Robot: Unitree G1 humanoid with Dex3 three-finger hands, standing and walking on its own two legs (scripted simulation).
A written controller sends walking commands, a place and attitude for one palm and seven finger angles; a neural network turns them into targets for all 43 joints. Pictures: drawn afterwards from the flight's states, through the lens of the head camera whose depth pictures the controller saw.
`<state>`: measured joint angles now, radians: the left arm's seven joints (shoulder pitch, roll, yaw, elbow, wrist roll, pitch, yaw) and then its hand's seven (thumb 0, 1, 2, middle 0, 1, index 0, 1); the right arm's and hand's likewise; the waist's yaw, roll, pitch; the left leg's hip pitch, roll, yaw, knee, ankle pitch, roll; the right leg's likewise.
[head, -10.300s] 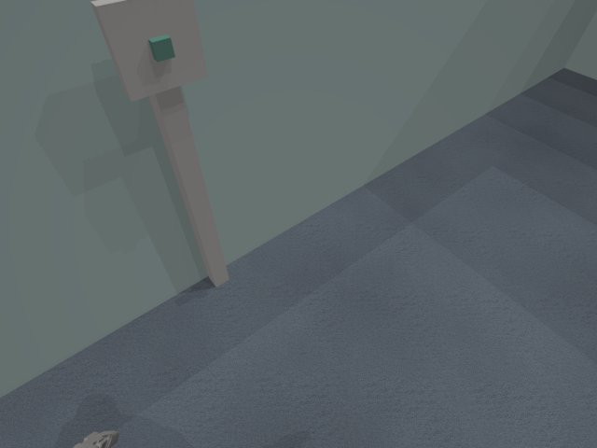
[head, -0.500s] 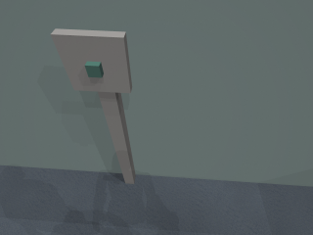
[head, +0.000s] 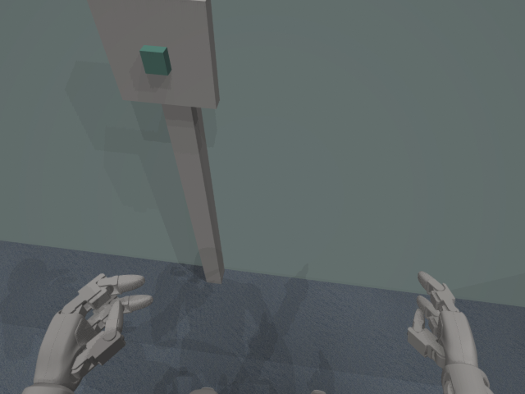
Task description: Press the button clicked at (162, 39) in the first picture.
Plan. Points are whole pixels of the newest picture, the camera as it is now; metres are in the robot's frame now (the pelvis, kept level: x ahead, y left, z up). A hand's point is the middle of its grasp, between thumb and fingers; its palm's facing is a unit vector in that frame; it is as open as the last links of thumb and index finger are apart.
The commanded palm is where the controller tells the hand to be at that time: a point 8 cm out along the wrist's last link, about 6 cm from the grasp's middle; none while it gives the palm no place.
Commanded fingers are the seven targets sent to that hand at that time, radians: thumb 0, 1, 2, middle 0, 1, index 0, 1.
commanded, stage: raise the hand and make a fist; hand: left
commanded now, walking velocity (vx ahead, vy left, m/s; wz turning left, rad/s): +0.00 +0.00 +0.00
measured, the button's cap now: (156, 59) +0.56 +0.23 +0.21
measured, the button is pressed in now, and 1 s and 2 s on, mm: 0 0 0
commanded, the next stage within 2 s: aim a knuckle at the button in 1.54 s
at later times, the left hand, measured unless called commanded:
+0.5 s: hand (92, 279) +0.23 +0.23 +0.11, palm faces -0.01 -1.00 -0.07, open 3.1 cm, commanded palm +0.19 +0.29 +0.12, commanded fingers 0.00 0.90 0.90 -1.30 -1.50 -1.30 -1.50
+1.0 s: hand (61, 221) +0.26 +0.25 +0.19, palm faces +0.01 -1.00 -0.09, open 3.1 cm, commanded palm +0.22 +0.30 +0.20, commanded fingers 0.00 0.90 0.90 -1.30 -1.50 -1.30 -1.50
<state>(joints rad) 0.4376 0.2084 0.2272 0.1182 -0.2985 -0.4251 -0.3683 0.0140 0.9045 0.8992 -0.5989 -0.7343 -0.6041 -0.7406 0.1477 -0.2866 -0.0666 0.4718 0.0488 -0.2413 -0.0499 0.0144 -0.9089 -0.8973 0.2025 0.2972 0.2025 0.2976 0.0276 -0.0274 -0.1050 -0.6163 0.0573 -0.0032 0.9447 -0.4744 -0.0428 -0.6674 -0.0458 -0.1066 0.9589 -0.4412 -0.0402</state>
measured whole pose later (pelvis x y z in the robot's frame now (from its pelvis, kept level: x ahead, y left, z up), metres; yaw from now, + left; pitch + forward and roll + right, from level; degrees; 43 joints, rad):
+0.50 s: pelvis +0.01 +0.04 +0.02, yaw -1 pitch +5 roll -1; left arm 0.37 0.25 0.22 -0.11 -0.28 -0.23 -0.28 0.02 0.90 0.90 -1.23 -1.43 -1.23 -1.43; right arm 0.31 -0.24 0.03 0.61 0.04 -0.32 -0.05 0.02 -0.90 -0.90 0.21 0.30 0.21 0.30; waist 0.00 0.02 -0.06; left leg -0.46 0.03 0.03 0.80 -0.43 0.00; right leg -0.49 -0.06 -0.08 0.76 -0.35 0.02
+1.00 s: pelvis +0.03 +0.04 +0.05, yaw +0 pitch -1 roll -1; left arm 0.21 0.30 0.28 -0.21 -0.30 0.04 -0.33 0.02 0.90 0.90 -1.30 -1.50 -1.30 -1.50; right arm 0.22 -0.23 0.09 0.60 0.04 -0.30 -0.07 0.02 -0.90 -0.90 0.21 0.30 0.21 0.30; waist 0.06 0.04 -0.05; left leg -0.22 0.03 0.01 0.60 -0.36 0.00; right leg -0.24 -0.05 -0.11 0.56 -0.30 0.01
